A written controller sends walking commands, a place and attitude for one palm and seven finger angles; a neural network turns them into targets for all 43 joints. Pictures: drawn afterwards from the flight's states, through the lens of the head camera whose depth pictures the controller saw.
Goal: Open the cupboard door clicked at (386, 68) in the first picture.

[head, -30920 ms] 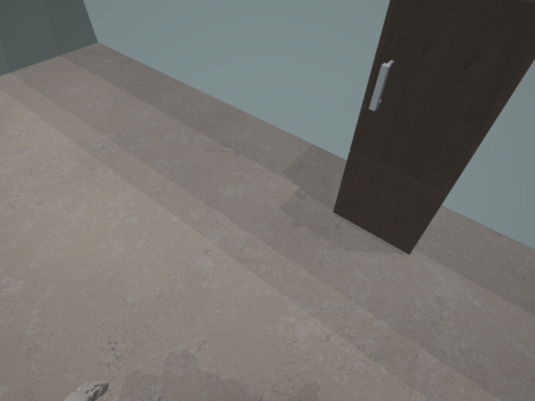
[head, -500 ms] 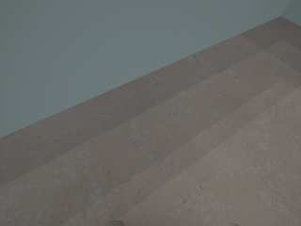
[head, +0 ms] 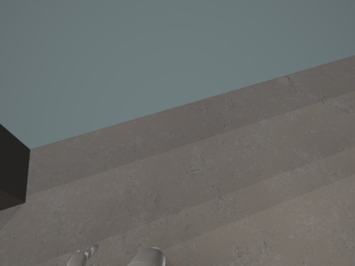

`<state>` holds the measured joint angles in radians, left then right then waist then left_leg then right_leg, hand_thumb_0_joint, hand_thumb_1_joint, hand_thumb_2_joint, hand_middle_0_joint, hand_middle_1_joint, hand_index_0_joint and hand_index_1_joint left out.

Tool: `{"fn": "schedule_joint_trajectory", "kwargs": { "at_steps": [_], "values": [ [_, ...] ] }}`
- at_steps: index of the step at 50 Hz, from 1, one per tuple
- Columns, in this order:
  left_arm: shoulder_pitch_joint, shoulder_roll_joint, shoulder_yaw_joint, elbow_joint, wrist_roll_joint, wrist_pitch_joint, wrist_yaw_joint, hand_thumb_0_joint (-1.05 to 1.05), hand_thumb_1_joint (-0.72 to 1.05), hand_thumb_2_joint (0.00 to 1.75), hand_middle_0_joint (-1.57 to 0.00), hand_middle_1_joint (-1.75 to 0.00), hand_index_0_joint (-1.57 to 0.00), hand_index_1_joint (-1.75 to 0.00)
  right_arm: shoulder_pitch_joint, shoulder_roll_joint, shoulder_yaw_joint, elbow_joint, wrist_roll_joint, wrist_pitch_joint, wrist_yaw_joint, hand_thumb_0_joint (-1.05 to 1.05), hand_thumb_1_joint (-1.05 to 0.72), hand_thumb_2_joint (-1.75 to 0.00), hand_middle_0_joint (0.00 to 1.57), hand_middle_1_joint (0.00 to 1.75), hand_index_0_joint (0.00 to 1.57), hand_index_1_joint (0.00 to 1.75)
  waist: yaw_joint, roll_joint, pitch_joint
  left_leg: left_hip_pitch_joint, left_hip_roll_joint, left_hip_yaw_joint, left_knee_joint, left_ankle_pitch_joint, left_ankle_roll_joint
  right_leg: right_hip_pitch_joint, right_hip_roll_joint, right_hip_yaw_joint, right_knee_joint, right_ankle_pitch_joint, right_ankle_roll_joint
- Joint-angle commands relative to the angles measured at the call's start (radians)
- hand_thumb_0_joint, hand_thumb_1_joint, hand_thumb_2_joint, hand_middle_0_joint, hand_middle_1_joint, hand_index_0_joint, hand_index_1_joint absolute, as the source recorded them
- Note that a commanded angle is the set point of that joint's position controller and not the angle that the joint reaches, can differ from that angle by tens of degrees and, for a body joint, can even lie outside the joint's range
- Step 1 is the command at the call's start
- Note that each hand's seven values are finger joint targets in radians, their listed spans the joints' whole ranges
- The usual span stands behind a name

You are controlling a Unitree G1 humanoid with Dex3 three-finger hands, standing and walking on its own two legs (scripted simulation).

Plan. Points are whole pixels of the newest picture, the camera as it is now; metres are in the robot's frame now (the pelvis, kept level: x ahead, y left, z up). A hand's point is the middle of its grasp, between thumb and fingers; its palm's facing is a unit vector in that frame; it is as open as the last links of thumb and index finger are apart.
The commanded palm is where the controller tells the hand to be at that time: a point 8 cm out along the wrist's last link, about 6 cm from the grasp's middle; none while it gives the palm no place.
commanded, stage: turn to face it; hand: left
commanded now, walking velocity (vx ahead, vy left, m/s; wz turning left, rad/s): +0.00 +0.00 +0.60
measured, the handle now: out of the picture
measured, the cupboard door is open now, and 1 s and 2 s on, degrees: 45 45 45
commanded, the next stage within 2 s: take the last steps up to it in 1.66 s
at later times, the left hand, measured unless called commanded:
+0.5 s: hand out of the picture +0.02 +0.23 -0.16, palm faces +0.34 -0.90 -0.28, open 7.4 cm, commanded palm none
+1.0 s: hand out of the picture -0.05 +0.17 -0.19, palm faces +0.61 -0.77 -0.20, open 7.4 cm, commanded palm none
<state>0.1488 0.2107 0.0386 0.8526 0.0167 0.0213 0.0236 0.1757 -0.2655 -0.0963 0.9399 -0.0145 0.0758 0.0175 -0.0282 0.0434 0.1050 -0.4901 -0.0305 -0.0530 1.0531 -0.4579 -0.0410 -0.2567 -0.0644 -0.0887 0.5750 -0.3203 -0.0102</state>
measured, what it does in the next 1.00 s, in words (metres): steps on the spot, turning left: left foot, then right foot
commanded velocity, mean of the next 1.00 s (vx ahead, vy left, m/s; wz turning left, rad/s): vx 0.00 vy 0.00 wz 0.60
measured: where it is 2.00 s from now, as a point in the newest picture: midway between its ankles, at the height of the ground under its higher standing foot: outside the picture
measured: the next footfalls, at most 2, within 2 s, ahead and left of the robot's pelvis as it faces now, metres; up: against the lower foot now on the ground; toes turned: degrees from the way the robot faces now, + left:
left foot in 0.28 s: +0.03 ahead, +0.13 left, +0.00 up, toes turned +15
right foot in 0.60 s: +0.11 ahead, -0.14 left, +0.00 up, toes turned +18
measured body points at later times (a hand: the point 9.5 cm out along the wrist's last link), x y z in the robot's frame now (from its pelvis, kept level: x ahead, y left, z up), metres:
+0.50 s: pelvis +0.01 -0.01 +0.00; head +0.05 +0.01 +0.45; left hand +0.00 +0.28 -0.14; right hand +0.18 -0.22 -0.14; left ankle -0.01 +0.12 -0.73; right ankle +0.05 -0.15 -0.69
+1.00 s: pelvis +0.02 -0.03 -0.01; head +0.05 +0.03 +0.43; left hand -0.08 +0.21 -0.17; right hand +0.26 -0.18 -0.13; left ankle -0.03 +0.06 -0.74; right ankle +0.07 -0.15 -0.71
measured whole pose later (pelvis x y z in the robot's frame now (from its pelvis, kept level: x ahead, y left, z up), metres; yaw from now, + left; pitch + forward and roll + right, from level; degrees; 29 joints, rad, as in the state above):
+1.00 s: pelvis +0.02 -0.03 -0.01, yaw +37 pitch +0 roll +1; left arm 0.22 0.23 0.05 0.90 0.01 0.06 0.01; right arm 0.13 -0.22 -0.06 0.91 -0.01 0.04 0.03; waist 0.00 -0.08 0.11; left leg -0.32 -0.01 0.06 0.63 -0.29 0.03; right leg -0.34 -0.17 -0.16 0.86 -0.52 0.06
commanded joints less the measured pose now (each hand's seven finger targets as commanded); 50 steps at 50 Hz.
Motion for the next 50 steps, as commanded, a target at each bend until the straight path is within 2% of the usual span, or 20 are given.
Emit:
{"fn": "schedule_joint_trajectory", "kwargs": {
  "at_steps": [1, 7, 11, 12, 13, 14, 15, 19, 24, 28, 30, 31, 34, 41, 45, 46, 47, 48, 49, 50],
  "values": [
    [0.015, 0.154, 0.039, -0.066, 0.004, -0.027, 0.012, 0.00, 0.90, 0.90, -0.20, -0.30, -0.20, -0.30, -0.032, -0.048, -0.003, -0.092, 0.000, -0.016, 0.011, 0.00, -0.90, -0.90, 0.20, 0.30, 0.20, 0.30, 0.013, -0.273, -0.090, -0.065, 0.059, 0.057, 0.097, 0.039, -0.029, 0.102, -0.237, 0.089, -0.241, 0.448, -0.095],
    [0.131, 0.211, 0.063, -0.022, 0.011, -0.028, 0.011, 0.00, 0.90, 0.90, -0.20, -0.30, -0.20, -0.30, -0.113, -0.016, 0.018, -0.113, 0.005, -0.029, 0.016, 0.00, -0.90, -0.90, 0.20, 0.30, 0.20, 0.30, 0.077, -0.230, -0.134, 0.028, 0.045, 0.146, -0.254, 0.001, -0.025, 0.235, -0.289, 0.052, -0.157, 0.603, -0.113],
    [0.112, 0.219, 0.074, -0.015, 0.002, -0.023, 0.001, 0.00, 0.90, 0.90, -0.20, -0.30, -0.20, -0.30, -0.030, -0.043, 0.014, -0.097, 0.003, -0.045, 0.009, 0.00, -0.90, -0.90, 0.20, 0.30, 0.20, 0.30, 0.029, -0.208, -0.177, 0.244, 0.023, 0.170, -0.542, 0.193, 0.002, 0.165, -0.275, -0.025, -0.003, 0.583, -0.044],
    [0.096, 0.202, 0.071, -0.022, -0.006, -0.019, -0.002, 0.00, 0.90, 0.90, -0.20, -0.30, -0.20, -0.30, 0.039, -0.090, 0.001, -0.081, 0.000, -0.052, 0.007, 0.00, -0.90, -0.90, 0.20, 0.30, 0.20, 0.30, -0.015, -0.113, -0.213, 0.400, 0.073, 0.104, -0.632, 0.350, 0.028, 0.049, -0.252, -0.063, 0.128, 0.459, 0.003],
    [0.087, 0.133, 0.059, -0.055, -0.013, -0.011, -0.010, 0.00, 0.90, 0.90, -0.20, -0.30, -0.20, -0.30, 0.100, -0.204, -0.027, -0.077, -0.010, -0.058, -0.001, 0.00, -0.90, -0.90, 0.20, 0.30, 0.20, 0.30, -0.049, 0.195, -0.240, 0.555, 0.336, -0.259, -0.668, 0.653, 0.155, -0.233, -0.107, -0.105, 0.349, -0.073, 0.083],
    [0.000, 0.112, 0.037, -0.092, -0.006, -0.002, -0.004, 0.00, 0.90, 0.90, -0.20, -0.30, -0.20, -0.30, 0.160, -0.248, -0.037, -0.061, -0.006, -0.049, -0.010, 0.00, -0.90, -0.90, 0.20, 0.30, 0.20, 0.30, -0.078, 0.226, -0.220, 0.541, 0.460, -0.379, -0.676, 0.885, 0.269, -0.348, -0.058, -0.003, 0.496, -0.358, 0.092],
    [-0.026, 0.134, 0.043, -0.105, -0.002, 0.005, -0.002, 0.00, 0.90, 0.90, -0.20, -0.30, -0.20, -0.30, 0.155, -0.246, -0.031, -0.057, -0.012, -0.047, -0.018, 0.00, -0.90, -0.90, 0.20, 0.30, 0.20, 0.30, -0.071, 0.130, -0.204, 0.478, 0.468, -0.332, -0.678, 0.737, 0.304, -0.346, -0.076, 0.066, 0.559, -0.323, 0.080],
    [0.015, 0.127, 0.053, -0.043, 0.003, 0.018, -0.013, 0.00, 0.90, 0.90, -0.20, -0.30, -0.20, -0.30, -0.017, -0.165, -0.006, -0.097, -0.012, -0.057, -0.036, 0.00, -0.90, -0.90, 0.20, 0.30, 0.20, 0.30, 0.011, 0.165, -0.128, 0.308, 0.272, -0.181, -0.703, 0.540, 0.195, -0.288, -0.049, 0.091, 0.540, -0.120, 0.084],
    [0.021, 0.114, 0.046, -0.042, -0.002, 0.012, -0.015, 0.00, 0.90, 0.90, -0.20, -0.30, -0.20, -0.30, -0.028, -0.177, -0.014, -0.100, -0.015, -0.052, -0.029, 0.00, -0.90, -0.90, 0.20, 0.30, 0.20, 0.30, 0.013, 0.119, -0.144, 0.271, 0.232, -0.184, -0.687, 0.457, 0.185, -0.150, 0.010, 0.049, 0.277, -0.126, 0.084],
    [0.151, 0.134, 0.056, -0.017, -0.005, -0.007, -0.010, 0.00, 0.90, 0.90, -0.20, -0.30, -0.20, -0.30, -0.093, -0.163, -0.021, -0.125, -0.004, -0.040, -0.023, 0.00, -0.90, -0.90, 0.20, 0.30, 0.20, 0.30, 0.079, 0.067, -0.151, 0.093, 0.156, -0.190, -0.564, 0.334, 0.122, 0.144, 0.036, 0.028, -0.096, 0.067, 0.073],
    [0.187, 0.294, 0.085, -0.026, 0.019, -0.022, 0.004, 0.00, 0.90, 0.90, -0.20, -0.30, -0.20, -0.30, -0.100, -0.054, -0.006, -0.165, 0.006, -0.042, -0.012, 0.00, -0.90, -0.90, 0.20, 0.30, 0.20, 0.30, 0.113, -0.401, -0.140, -0.139, -0.056, 0.039, -0.114, -0.145, 0.000, 0.223, -0.405, 0.494, -0.356, 0.076, -0.085],
    [0.161, 0.276, 0.072, -0.035, 0.010, -0.022, 0.008, 0.00, 0.90, 0.90, -0.20, -0.30, -0.20, -0.30, -0.108, -0.098, -0.014, -0.163, -0.002, -0.037, -0.006, 0.00, -0.90, -0.90, 0.20, 0.30, 0.20, 0.30, 0.098, -0.333, -0.116, -0.106, 0.010, -0.020, 0.078, -0.156, 0.016, 0.099, -0.431, 0.459, -0.340, 0.099, -0.144],
    [0.006, 0.177, 0.049, -0.073, 0.007, -0.017, 0.009, 0.00, 0.90, 0.90, -0.20, -0.30, -0.20, -0.30, -0.045, -0.076, -0.019, -0.104, -0.004, -0.014, 0.010, 0.00, -0.90, -0.90, 0.20, 0.30, 0.20, 0.30, 0.008, -0.297, -0.073, -0.074, 0.057, 0.013, 0.207, 0.024, -0.004, 0.010, -0.274, 0.201, -0.301, 0.127, -0.094],
    [0.146, 0.211, 0.064, -0.025, 0.012, -0.028, 0.010, 0.00, 0.90, 0.90, -0.20, -0.30, -0.20, -0.30, -0.128, -0.010, 0.019, -0.117, 0.006, -0.032, 0.017, 0.00, -0.90, -0.90, 0.20, 0.30, 0.20, 0.30, 0.082, -0.207, -0.136, 0.024, 0.041, 0.145, -0.249, -0.004, -0.022, 0.231, -0.296, 0.048, -0.160, 0.565, -0.110],
    [0.124, 0.218, 0.076, -0.016, 0.004, -0.021, 0.000, 0.00, 0.90, 0.90, -0.20, -0.30, -0.20, -0.30, -0.033, -0.040, 0.015, -0.100, 0.005, -0.046, 0.010, 0.00, -0.90, -0.90, 0.20, 0.30, 0.20, 0.30, 0.035, -0.220, -0.170, 0.230, 0.031, 0.160, -0.531, 0.174, 0.005, 0.155, -0.290, -0.028, -0.025, 0.516, -0.043],
    [0.106, 0.202, 0.073, -0.025, -0.005, -0.015, -0.004, 0.00, 0.90, 0.90, -0.20, -0.30, -0.20, -0.30, 0.021, -0.078, 0.005, -0.084, 0.002, -0.053, 0.009, 0.00, -0.90, -0.90, 0.20, 0.30, 0.20, 0.30, -0.002, -0.121, -0.194, 0.370, 0.060, 0.108, -0.628, 0.316, 0.024, 0.047, -0.262, -0.065, 0.091, 0.419, 0.003],
    [0.097, 0.139, 0.062, -0.055, -0.012, -0.008, -0.011, 0.00, 0.90, 0.90, -0.20, -0.30, -0.20, -0.30, 0.085, -0.190, -0.023, -0.079, -0.008, -0.060, 0.001, 0.00, -0.90, -0.90, 0.20, 0.30, 0.20, 0.30, -0.037, 0.176, -0.226, 0.523, 0.309, -0.240, -0.672, 0.605, 0.141, -0.211, -0.126, -0.118, 0.314, -0.020, 0.084],
    [0.010, 0.106, 0.041, -0.096, -0.007, 0.000, -0.006, 0.00, 0.90, 0.90, -0.20, -0.30, -0.20, -0.30, 0.154, -0.252, -0.037, -0.062, -0.007, -0.053, -0.013, 0.00, -0.90, -0.90, 0.20, 0.30, 0.20, 0.30, -0.076, 0.256, -0.218, 0.526, 0.456, -0.406, -0.693, 0.882, 0.274, -0.350, -0.057, -0.021, 0.478, -0.378, 0.100],
    [-0.042, 0.130, 0.040, -0.112, -0.002, 0.006, -0.003, 0.00, 0.90, 0.90, -0.20, -0.30, -0.20, -0.30, 0.172, -0.239, -0.032, -0.049, -0.010, -0.051, -0.018, 0.00, -0.90, -0.90, 0.20, 0.30, 0.20, 0.30, -0.076, 0.117, -0.193, 0.477, 0.461, -0.350, -0.673, 0.797, 0.299, -0.349, -0.079, 0.059, 0.546, -0.322, 0.083],
    [-0.056, 0.119, 0.047, -0.095, 0.003, 0.009, -0.001, 0.00, 0.90, 0.90, -0.20, -0.30, -0.20, -0.30, 0.131, -0.204, -0.021, -0.057, -0.013, -0.058, -0.027, 0.00, -0.90, -0.90, 0.20, 0.30, 0.20, 0.30, -0.059, 0.135, -0.176, 0.418, 0.391, -0.317, -0.700, 0.691, 0.273, -0.353, -0.073, 0.073, 0.568, -0.260, 0.082]
  ]
}}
